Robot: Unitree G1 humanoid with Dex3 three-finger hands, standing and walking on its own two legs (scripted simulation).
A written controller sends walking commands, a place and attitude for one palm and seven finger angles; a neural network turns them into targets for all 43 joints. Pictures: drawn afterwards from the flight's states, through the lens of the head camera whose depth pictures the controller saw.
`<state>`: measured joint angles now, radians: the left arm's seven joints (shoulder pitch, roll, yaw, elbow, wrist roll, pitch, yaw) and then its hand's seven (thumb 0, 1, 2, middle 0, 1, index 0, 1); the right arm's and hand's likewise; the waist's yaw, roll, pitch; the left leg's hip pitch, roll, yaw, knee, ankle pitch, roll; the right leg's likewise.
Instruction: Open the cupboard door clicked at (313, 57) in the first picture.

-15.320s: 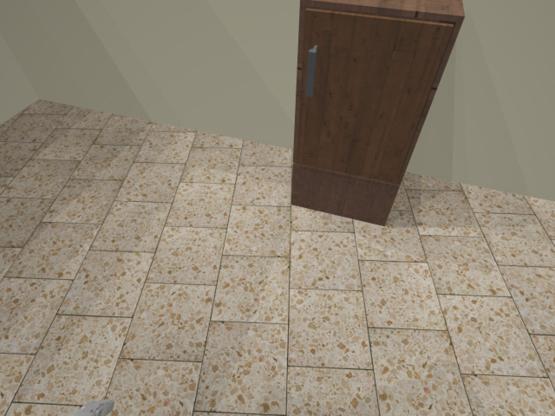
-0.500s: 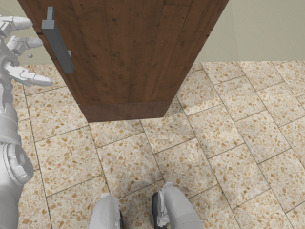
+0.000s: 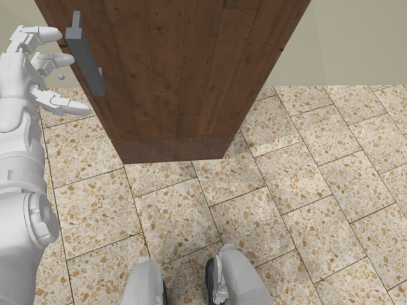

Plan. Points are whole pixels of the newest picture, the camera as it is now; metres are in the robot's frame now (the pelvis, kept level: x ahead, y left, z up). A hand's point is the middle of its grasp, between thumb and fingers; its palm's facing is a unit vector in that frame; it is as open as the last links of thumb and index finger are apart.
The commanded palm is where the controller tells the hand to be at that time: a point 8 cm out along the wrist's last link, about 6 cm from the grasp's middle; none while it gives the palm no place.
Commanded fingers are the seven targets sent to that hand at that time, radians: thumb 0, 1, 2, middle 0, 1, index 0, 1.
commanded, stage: slide the fingers in behind the handle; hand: left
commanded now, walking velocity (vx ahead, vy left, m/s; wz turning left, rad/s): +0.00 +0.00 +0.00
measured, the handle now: (89, 57) +0.56 +0.18 +0.05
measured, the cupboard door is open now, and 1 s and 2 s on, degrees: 0 0 0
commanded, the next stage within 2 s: move the hooked fingers beside the handle in 0.90 s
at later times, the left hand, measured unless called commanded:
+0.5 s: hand (68, 80) +0.51 +0.21 +0.05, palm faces +0.08 -1.00 +0.00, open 14.8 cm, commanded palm +0.50 +0.19 +0.05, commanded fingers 0.00 -0.50 0.30 -0.30 -1.20 -0.30 -1.20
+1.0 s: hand (71, 82) +0.51 +0.20 +0.05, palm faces +0.09 -1.00 -0.01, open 15.2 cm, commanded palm +0.50 +0.19 +0.05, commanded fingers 0.00 -0.50 0.30 -0.30 -1.20 -0.30 -1.20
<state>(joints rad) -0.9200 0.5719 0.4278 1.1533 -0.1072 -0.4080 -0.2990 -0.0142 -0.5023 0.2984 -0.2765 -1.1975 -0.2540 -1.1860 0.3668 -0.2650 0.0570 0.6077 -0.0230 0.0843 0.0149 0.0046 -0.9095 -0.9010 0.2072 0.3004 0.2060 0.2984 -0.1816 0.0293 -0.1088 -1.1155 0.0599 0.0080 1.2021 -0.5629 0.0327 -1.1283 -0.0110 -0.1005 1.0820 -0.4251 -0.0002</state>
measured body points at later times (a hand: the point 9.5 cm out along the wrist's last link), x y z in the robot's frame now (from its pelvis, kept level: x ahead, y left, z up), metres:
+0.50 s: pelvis +0.01 +0.00 +0.01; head +0.17 +0.04 +0.43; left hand +0.50 +0.26 +0.05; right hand +0.03 -0.26 -0.11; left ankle -0.01 +0.09 -0.64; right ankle +0.04 -0.13 -0.64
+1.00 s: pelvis +0.01 +0.00 +0.01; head +0.17 +0.03 +0.43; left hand +0.50 +0.25 +0.05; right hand +0.04 -0.26 -0.11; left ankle -0.01 +0.09 -0.64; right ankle +0.04 -0.13 -0.64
